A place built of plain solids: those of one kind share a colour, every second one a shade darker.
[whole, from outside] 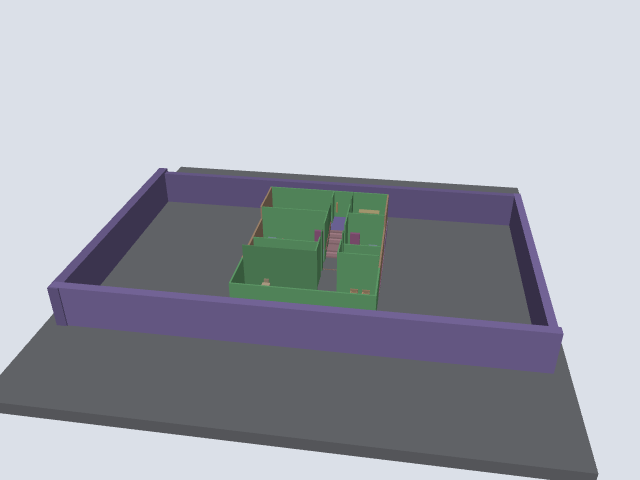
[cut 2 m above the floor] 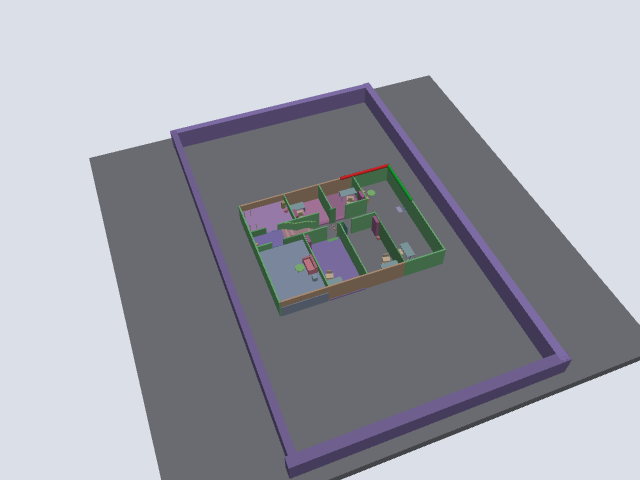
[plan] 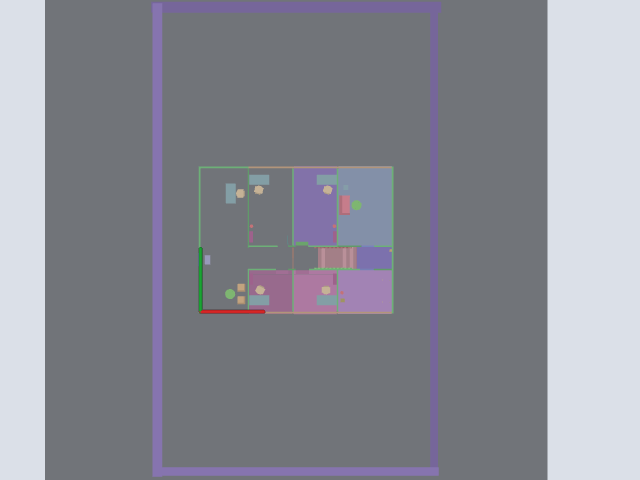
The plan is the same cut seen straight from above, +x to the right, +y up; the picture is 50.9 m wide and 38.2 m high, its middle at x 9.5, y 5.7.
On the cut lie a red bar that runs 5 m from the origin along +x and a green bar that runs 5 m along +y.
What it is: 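A split-level office floor of the 2010s; 15.2 x 11.4 m, ceiling 2.78 m, its east end 1.25 m higher up one straight flight of 8 risers of 0.156 m in its corridor, a corridor of 1.85 m, a front door of 0.86 to 0.98 x 2.1 m, inner doorways of 0.90 to 1.12 m, desks 0.73 m, task chairs 0.47 m, meeting chairs 0.45 m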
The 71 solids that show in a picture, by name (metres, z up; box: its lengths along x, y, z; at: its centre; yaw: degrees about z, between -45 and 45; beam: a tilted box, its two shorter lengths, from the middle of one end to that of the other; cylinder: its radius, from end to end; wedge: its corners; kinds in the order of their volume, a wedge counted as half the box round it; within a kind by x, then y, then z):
{
 "ring_hedge_1": {"box": [0.77, 37.7, 3.63], "at": [-3.44, 5.7, 1.76]},
 "ring_hedge_2": {"box": [22.68, 0.68, 3.35], "at": [7.61, -12.72, 1.63]},
 "ring_hedge_3": {"box": [23.08, 0.88, 3.6], "at": [7.61, 24.22, 1.75]},
 "ring_hedge_4": {"box": [0.62, 37.41, 3.35], "at": [18.58, 5.7, 1.62]},
 "wall_1": {"box": [0.15, 11.7, 2.83], "at": [-0.07, 5.7, 1.36]},
 "wall_2": {"box": [4.1, 0.15, 2.83], "at": [1.9, -0.07, 1.36]},
 "wall_3": {"box": [4.1, 0.15, 2.83], "at": [1.9, 11.47, 1.36]},
 "wall_4": {"box": [0.12, 3.41, 4.08], "at": [3.8, 1.71, 1.99]},
 "wall_5": {"box": [0.12, 6.33, 4.08], "at": [3.8, 8.23, 1.99]},
 "wall_6": {"box": [2.19, 0.12, 4.08], "at": [4.9, 3.35, 1.99]},
 "wall_7": {"box": [2.34, 0.12, 4.08], "at": [4.97, 5.2, 1.99]},
 "wall_8": {"box": [0.6, 0.12, 4.08], "at": [7.27, 3.35, 1.99]},
 "wall_9": {"box": [0.59, 0.12, 4.08], "at": [7.27, 5.2, 1.99]},
 "wall_10": {"box": [0.12, 3.35, 2.83], "at": [7.35, 1.67, 1.36]},
 "wall_11": {"box": [0.12, 6.21, 2.83], "at": [7.35, 8.3, 1.36]},
 "wall_12": {"box": [2.34, 0.12, 4.08], "at": [9.73, 5.2, 1.99]},
 "wall_13": {"box": [2.27, 0.12, 4.08], "at": [9.77, 3.35, 1.99]},
 "wall_14": {"box": [0.12, 3.35, 4.08], "at": [10.9, 1.67, 1.99]},
 "wall_15": {"box": [0.12, 6.21, 4.08], "at": [10.9, 8.3, 1.99]},
 "wall_16": {"box": [1.79, 0.12, 4.08], "at": [11.79, 3.35, 1.99]},
 "wall_17": {"box": [1.9, 0.12, 4.08], "at": [11.85, 5.2, 1.99]},
 "wall_18": {"box": [1.43, 0.12, 4.08], "at": [14.5, 3.35, 1.99]},
 "wall_19": {"box": [1.39, 0.12, 4.08], "at": [14.52, 5.2, 1.99]},
 "wall_20": {"box": [0.15, 11.7, 4.08], "at": [15.29, 5.7, 1.99]},
 "split_lounge_level_1": {"box": [4.25, 6.34, 1.3], "at": [13.09, 8.43, 0.6]},
 "split_kitchen_level_1": {"box": [4.25, 3.48, 1.3], "at": [13.09, 1.54, 0.6]},
 "glazing_1": {"box": [3.55, 0.15, 2.83], "at": [5.58, -0.07, 1.36]},
 "glazing_2": {"box": [3.55, 0.15, 2.83], "at": [5.58, 11.47, 1.36]},
 "glazing_3": {"box": [3.55, 0.15, 2.83], "at": [9.12, -0.07, 1.36]},
 "glazing_4": {"box": [3.55, 0.15, 2.83], "at": [9.12, 11.47, 1.36]},
 "glazing_5": {"box": [4.31, 0.15, 4.08], "at": [13.05, -0.07, 1.99]},
 "glazing_6": {"box": [4.31, 0.15, 4.08], "at": [13.05, 11.47, 1.99]},
 "split_corridor_level_1": {"box": [2.79, 1.73, 1.3], "at": [13.81, 4.27, 0.6]},
 "scell_level_1": {"box": [2.13, 0.3, 0.2], "at": [4.93, 3.13, 0.05]},
 "scell_level_2": {"box": [3.43, 3.19, 0.2], "at": [5.58, 1.39, 0.05]},
 "scell_level_3": {"box": [3.43, 3.19, 0.2], "at": [9.12, 1.39, 0.05]},
 "scell_level_4": {"box": [2.21, 0.3, 0.2], "at": [9.74, 3.13, 0.05]},
 "cell_level_1": {"box": [3.43, 6.04, 0.2], "at": [9.12, 8.58, 0.05]},
 "cell_level_2": {"box": [2.28, 0.3, 0.2], "at": [9.7, 5.41, 0.05]},
 "split_steps_1": {"box": [0.27, 1.73, 0.21], "at": [9.48, 4.27, 0.05]},
 "split_steps_2": {"box": [0.27, 1.73, 0.36], "at": [9.76, 4.27, 0.13]},
 "split_steps_3": {"box": [1.15, 1.73, 0.52], "at": [10.47, 4.27, 0.21]},
 "split_steps_4": {"box": [0.27, 1.73, 0.21], "at": [11.18, 4.27, 0.52]},
 "split_steps_5": {"box": [0.27, 1.73, 0.36], "at": [11.46, 4.27, 0.6]},
 "split_steps_6": {"box": [0.27, 1.73, 0.52], "at": [11.73, 4.27, 0.68]},
 "split_steps_7": {"box": [0.27, 1.73, 0.67], "at": [12.0, 4.27, 0.76]},
 "split_steps_8": {"box": [0.27, 1.73, 0.83], "at": [12.28, 4.27, 0.83]},
 "shelf_1": {"box": [0.3, 0.9, 1.95], "at": [4.02, 2.6, 1.07]},
 "shelf_2": {"box": [0.3, 0.9, 1.95], "at": [4.02, 5.95, 0.93]},
 "shelf_3": {"box": [0.3, 0.9, 1.95], "at": [10.68, 2.6, 1.07]},
 "shelf_4": {"box": [0.3, 0.9, 1.95], "at": [10.68, 5.95, 1.07]},
 "sofa_1": {"box": [0.24, 1.56, 0.83], "at": [11.15, 8.47, 1.61]},
 "sofa_2": {"box": [0.86, 0.16, 0.65], "at": [11.46, 9.17, 1.52]},
 "sofa_3": {"box": [0.65, 1.24, 0.37], "at": [11.54, 8.47, 1.49]},
 "desk_1": {"box": [0.8, 1.6, 0.07], "at": [2.4, 9.4, 0.69]},
 "desk_2": {"box": [1.6, 0.8, 0.07], "at": [4.66, 0.9, 0.84]},
 "desk_3": {"box": [1.6, 0.8, 0.07], "at": [4.66, 10.5, 0.69]},
 "desk_4": {"box": [1.6, 0.8, 0.07], "at": [10.04, 0.9, 0.84]},
 "desk_5": {"box": [1.6, 0.8, 0.07], "at": [10.04, 10.5, 0.84]},
 "task_chair_1": {"box": [0.48, 0.68, 0.26], "at": [3.17, 9.4, 0.58], "yaw": -0.6},
 "task_chair_2": {"box": [0.68, 0.48, 0.26], "at": [4.63, 9.68, 0.58], "yaw": -14.4},
 "task_chair_3": {"box": [0.68, 0.48, 0.26], "at": [4.75, 1.72, 0.73], "yaw": -24.1},
 "task_chair_4": {"box": [0.68, 0.48, 0.26], "at": [9.98, 1.72, 0.73], "yaw": -2.0},
 "task_chair_5": {"box": [0.68, 0.48, 0.26], "at": [10.11, 9.68, 0.73], "yaw": -17.5},
 "scell_steps_1": {"box": [0.97, 0.3, 0.2], "at": [6.48, 3.13, 0.05]},
 "scell_steps_2": {"box": [1.06, 0.3, 0.2], "at": [8.1, 3.13, 0.05]},
 "bar_table_1": {"box": [0.7, 2.0, 0.06], "at": [14.76, 1.64, 2.29]},
 "coffee_table_1": {"cylinder": 0.4, "from": [2.35, 1.4, 0.33], "to": [2.35, 1.4, 0.4]},
 "coffee_table_2": {"cylinder": 0.4, "from": [12.41, 8.47, 1.58], "to": [12.41, 8.47, 1.65]},
 "cell_steps_1": {"box": [0.99, 0.3, 0.2], "at": [8.07, 5.41, 0.05]},
 "doormat_hold_1": {"box": [0.45, 0.75, 0.06], "at": [0.55, 4.12, -0.02]}
}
